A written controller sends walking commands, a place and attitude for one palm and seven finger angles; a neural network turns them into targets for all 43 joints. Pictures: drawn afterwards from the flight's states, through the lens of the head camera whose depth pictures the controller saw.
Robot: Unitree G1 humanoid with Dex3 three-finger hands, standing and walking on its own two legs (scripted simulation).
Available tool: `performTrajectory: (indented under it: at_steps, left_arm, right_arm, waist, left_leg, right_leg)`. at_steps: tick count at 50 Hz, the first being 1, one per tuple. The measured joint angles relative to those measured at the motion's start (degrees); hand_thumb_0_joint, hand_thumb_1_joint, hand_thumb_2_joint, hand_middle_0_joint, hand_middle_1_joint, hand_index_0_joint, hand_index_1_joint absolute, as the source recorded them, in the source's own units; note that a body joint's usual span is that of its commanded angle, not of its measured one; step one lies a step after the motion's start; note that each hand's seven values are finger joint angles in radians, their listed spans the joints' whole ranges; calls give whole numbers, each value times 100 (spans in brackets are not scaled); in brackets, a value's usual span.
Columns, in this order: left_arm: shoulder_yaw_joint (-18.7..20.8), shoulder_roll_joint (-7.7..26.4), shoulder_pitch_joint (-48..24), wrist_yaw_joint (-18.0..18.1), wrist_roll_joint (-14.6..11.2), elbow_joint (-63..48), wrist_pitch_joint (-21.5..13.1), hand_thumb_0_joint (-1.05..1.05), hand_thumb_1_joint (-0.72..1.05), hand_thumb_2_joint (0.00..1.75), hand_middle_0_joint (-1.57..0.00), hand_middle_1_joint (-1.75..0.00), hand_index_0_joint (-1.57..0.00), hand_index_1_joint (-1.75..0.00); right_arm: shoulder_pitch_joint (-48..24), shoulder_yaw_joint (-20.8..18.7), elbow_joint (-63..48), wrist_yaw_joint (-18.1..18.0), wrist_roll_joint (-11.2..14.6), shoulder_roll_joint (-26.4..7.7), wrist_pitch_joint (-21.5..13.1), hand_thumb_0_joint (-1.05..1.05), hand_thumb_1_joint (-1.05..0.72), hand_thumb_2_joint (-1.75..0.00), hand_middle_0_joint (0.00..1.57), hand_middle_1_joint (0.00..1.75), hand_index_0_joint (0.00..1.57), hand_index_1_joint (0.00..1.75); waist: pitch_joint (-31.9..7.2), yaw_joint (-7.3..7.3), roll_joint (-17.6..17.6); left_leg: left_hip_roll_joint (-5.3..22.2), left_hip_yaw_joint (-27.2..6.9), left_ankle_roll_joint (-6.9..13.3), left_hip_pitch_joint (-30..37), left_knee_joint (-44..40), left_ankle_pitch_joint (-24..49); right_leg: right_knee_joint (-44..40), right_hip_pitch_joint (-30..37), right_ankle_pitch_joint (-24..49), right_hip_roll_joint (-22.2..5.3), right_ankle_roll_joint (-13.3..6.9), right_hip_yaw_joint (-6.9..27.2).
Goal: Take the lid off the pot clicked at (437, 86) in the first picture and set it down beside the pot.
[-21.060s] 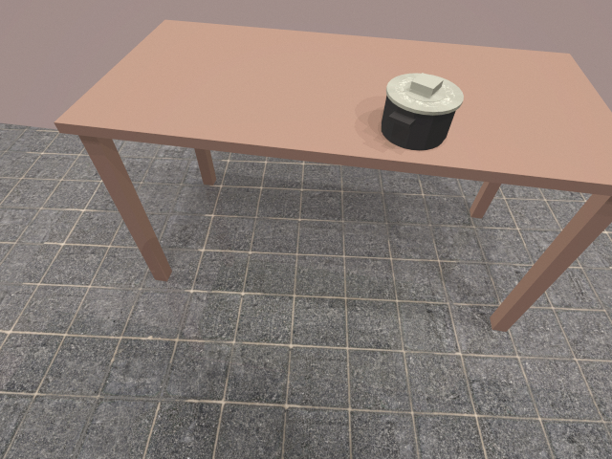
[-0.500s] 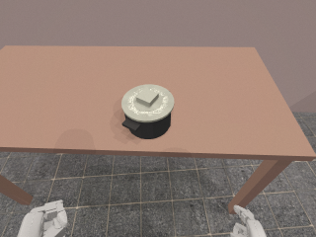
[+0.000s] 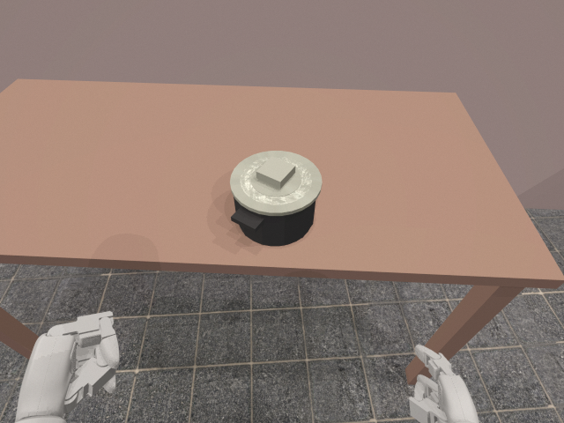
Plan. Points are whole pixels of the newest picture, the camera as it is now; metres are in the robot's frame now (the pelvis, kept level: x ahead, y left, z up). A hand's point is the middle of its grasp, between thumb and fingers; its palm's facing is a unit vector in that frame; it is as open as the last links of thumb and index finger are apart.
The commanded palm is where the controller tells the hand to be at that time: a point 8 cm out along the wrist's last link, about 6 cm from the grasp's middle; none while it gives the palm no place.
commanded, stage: raise the hand higher, near the body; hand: left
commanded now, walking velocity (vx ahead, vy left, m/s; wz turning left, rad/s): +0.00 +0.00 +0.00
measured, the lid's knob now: (276, 172) +0.51 +0.08 +0.07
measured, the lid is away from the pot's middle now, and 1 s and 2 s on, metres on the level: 0.00 0.00 0.00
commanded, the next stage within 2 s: reach forward and open the fingers in 0.14 s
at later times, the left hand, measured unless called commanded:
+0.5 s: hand (85, 350) +0.16 +0.25 +0.09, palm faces -0.02 -0.18 -0.98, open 2.9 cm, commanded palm +0.15 +0.26 +0.14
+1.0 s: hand (107, 316) +0.19 +0.23 +0.11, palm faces -0.17 -0.08 -0.98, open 7.3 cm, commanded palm +0.19 +0.24 +0.18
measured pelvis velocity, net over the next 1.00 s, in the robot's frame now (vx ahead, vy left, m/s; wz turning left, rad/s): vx -0.04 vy -0.02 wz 0.01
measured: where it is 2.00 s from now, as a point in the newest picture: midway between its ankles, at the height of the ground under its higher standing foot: outside the picture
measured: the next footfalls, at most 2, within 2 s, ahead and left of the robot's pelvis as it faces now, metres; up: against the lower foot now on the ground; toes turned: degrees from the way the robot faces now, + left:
none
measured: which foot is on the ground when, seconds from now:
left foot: down 0.00-1.00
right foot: down 0.00-1.00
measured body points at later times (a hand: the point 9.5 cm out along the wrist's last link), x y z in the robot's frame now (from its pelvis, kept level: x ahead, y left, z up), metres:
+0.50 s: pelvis -0.02 -0.01 -0.01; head -0.01 -0.05 +0.44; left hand +0.16 +0.26 +0.14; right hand +0.18 -0.23 -0.12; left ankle +0.00 +0.10 -0.75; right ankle -0.01 -0.13 -0.75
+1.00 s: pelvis -0.04 -0.02 +0.00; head -0.04 -0.07 +0.44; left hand +0.20 +0.23 +0.16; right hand +0.18 -0.24 -0.10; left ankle +0.00 +0.10 -0.75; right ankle -0.01 -0.13 -0.75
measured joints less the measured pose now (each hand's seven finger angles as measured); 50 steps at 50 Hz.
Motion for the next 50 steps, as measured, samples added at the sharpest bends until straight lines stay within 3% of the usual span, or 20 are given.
performTrajectory:
  at_steps: [13,15,20,23,26,29,33,37,44,50]
  left_arm:
    - [271,119,-271,47,-50,-329,-125,2,90,90,-130,-150,-130,-150]
    - [170,414,-322,191,1016,-539,160,2,90,90,-129,-149,-130,-149]
    - [-178,1016,-354,245,2935,-956,775,2,85,90,-126,-146,-127,-146]
    - [-298,1430,-450,79,3773,-874,1006,1,79,92,-124,-139,-124,-139]
    - [-402,1720,-804,-180,4293,-592,1115,1,72,95,-121,-130,-122,-130]
    - [-476,1788,-1122,-564,4438,-316,1214,1,63,100,-119,-120,-119,-120]
    - [-564,1904,-1545,-1194,4336,10,1196,1,51,106,-115,-106,-116,-105]
    - [-582,2138,-2002,-1674,4291,162,935,1,39,113,-111,-91,-112,-91]
    - [-380,2152,-2413,-1906,4221,294,666,1,19,122,-103,-66,-103,-66]
    - [-654,2087,-2922,-1957,4335,485,587,1,2,128,-96,-45,-96,-45]
  right_arm:
    - [67,79,146,5,-17,36,-74,2,-91,-90,21,30,20,30]
    - [151,116,25,49,-43,-40,68,2,-91,-90,21,30,20,30]
    - [17,62,-194,272,14,-293,576,1,-91,-90,21,30,20,30]
    - [-130,30,-210,276,63,-394,910,1,-91,-90,21,30,20,30]
    - [-226,1,-118,221,118,-442,1042,2,-91,-90,21,30,20,30]
    - [-301,6,-36,177,175,-453,1067,2,-91,-90,21,30,20,30]
    - [-379,63,-16,77,199,-453,986,2,-91,-90,20,30,20,30]
    - [-423,117,-69,-19,178,-473,841,2,-91,-90,20,30,20,30]
    - [-427,91,-193,76,203,-513,786,1,-91,-90,20,30,20,30]
    - [-349,86,-78,61,211,-534,742,1,-91,-90,20,30,20,30]
  waist:
    - [57,13,49]
    - [-103,43,37]
    - [-208,59,241]
    - [-231,108,386]
    - [-272,149,501]
    - [-322,121,584]
    - [-282,62,602]
    - [-170,51,563]
    - [-45,50,528]
    - [50,116,497]
  left_leg:
    - [19,2,-1,-7,56,17]
    - [4,0,-4,-256,198,-16]
    - [-19,17,0,-780,644,-150]
    - [12,46,-7,-970,828,-208]
    - [22,12,-23,-1022,887,-212]
    - [20,-29,-42,-946,820,-170]
    - [19,-76,-72,-753,665,-82]
    - [38,-113,-105,-579,517,16]
    - [80,-101,-137,-442,303,182]
    - [64,-113,-122,-404,216,287]
  right_leg:
    - [10,11,44,17,-3,4]
    - [299,-304,-59,-9,-9,-3]
    - [953,-927,-315,-56,-22,18]
    - [1170,-1145,-379,-35,-40,51]
    - [1247,-1193,-408,-26,-57,20]
    - [1207,-1115,-398,-23,-79,-20]
    - [1112,-935,-362,-18,-105,-66]
    - [985,-760,-288,9,-142,-103]
    - [763,-631,-109,60,-181,-91]
    - [679,-589,-10,49,-174,-103]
